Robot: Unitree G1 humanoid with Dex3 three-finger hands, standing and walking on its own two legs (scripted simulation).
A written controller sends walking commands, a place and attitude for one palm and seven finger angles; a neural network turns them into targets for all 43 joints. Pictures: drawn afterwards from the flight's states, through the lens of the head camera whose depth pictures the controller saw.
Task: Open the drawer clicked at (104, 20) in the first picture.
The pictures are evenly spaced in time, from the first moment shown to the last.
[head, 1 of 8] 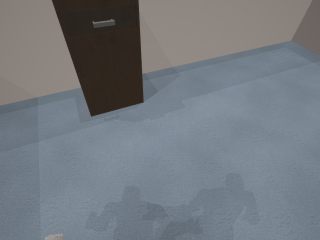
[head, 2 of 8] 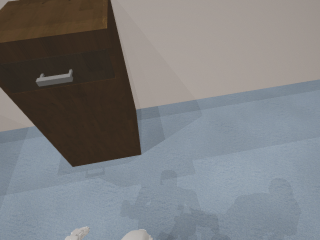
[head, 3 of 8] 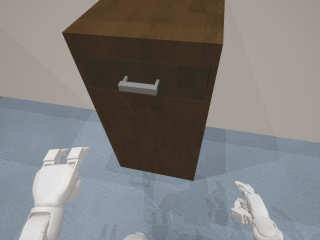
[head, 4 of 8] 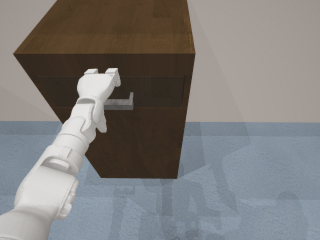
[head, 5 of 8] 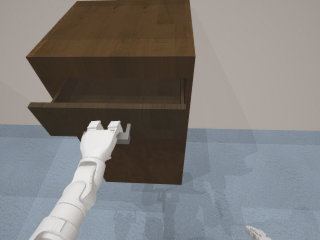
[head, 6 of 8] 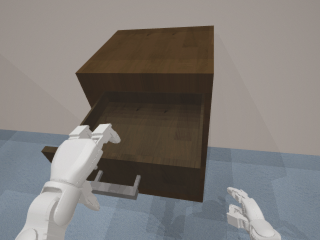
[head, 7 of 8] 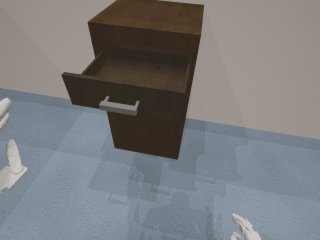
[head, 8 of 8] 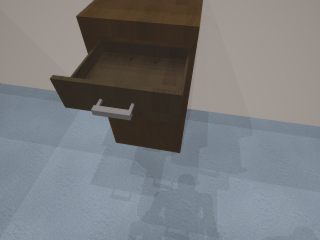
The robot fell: no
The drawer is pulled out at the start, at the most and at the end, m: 0.00 0.30 0.30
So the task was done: yes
